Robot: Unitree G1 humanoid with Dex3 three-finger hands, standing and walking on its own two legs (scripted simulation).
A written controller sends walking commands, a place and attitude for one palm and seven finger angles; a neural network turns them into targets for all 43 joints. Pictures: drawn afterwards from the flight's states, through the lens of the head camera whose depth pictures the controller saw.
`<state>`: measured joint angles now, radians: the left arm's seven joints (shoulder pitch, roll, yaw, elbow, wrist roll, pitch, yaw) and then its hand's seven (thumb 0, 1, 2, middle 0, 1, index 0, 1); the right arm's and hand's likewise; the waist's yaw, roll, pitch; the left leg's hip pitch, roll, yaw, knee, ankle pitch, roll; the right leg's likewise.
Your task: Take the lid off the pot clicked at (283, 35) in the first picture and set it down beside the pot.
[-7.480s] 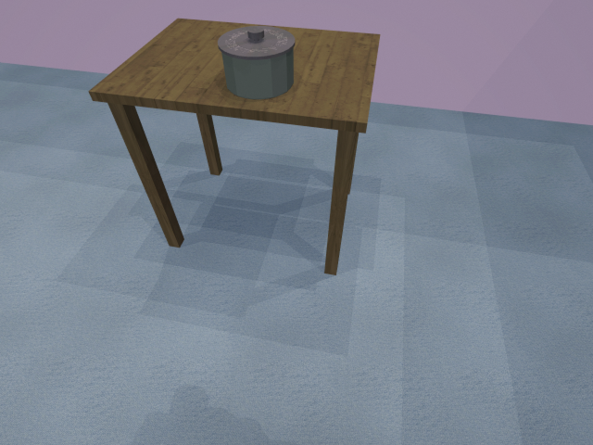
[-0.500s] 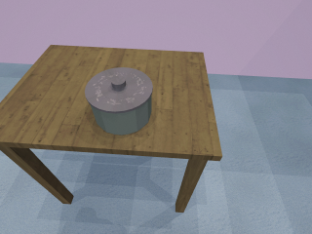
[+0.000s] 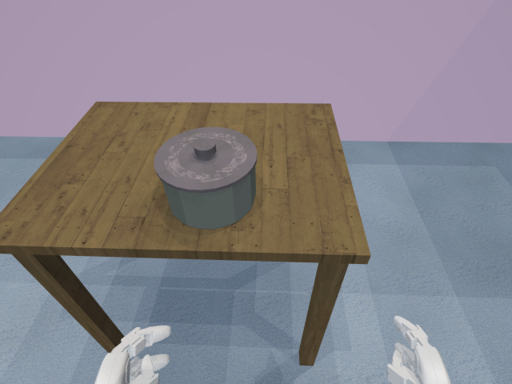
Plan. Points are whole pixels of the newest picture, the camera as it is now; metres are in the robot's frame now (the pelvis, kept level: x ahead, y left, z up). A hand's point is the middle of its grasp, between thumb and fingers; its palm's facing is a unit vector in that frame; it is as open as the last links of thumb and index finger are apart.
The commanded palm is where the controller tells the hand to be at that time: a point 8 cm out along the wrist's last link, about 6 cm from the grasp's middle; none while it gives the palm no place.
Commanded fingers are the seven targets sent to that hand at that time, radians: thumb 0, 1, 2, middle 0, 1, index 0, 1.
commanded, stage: lift the closed hand beside the body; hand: left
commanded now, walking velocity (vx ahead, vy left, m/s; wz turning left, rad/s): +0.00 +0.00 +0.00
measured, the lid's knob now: (205, 147) +0.53 +0.13 +0.11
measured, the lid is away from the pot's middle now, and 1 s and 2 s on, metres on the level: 0.00 0.00 0.00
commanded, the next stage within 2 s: raise the hand higher, near the body in 0.30 s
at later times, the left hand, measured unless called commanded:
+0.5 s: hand (66, 379) +0.13 +0.26 +0.03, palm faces +0.33 -0.86 -0.38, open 3.1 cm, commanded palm +0.08 +0.28 +0.06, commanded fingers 0.00 0.90 0.90 -1.30 -1.50 -1.30 -1.50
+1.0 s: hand (62, 343) +0.15 +0.25 +0.09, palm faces +0.36 -0.85 -0.38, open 3.1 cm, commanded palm +0.10 +0.29 +0.11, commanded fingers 0.00 0.90 0.90 -1.30 -1.50 -1.30 -1.50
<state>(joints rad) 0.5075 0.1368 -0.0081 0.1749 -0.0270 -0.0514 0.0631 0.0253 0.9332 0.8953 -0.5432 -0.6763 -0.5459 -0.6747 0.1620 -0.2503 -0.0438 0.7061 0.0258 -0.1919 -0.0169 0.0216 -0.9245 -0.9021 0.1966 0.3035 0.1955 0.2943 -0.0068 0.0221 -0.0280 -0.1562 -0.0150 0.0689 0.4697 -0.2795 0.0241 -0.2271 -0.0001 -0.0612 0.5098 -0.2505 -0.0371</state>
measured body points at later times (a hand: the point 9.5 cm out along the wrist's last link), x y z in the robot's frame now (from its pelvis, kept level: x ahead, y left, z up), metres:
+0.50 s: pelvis +0.01 +0.02 +0.00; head -0.01 +0.00 +0.45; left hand +0.11 +0.30 +0.05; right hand +0.19 -0.18 -0.09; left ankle -0.01 +0.10 -0.74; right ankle +0.02 -0.09 -0.74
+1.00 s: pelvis +0.00 +0.01 +0.00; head -0.01 +0.00 +0.45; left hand +0.13 +0.29 +0.11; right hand +0.21 -0.19 -0.06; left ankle -0.01 +0.10 -0.74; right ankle +0.02 -0.09 -0.74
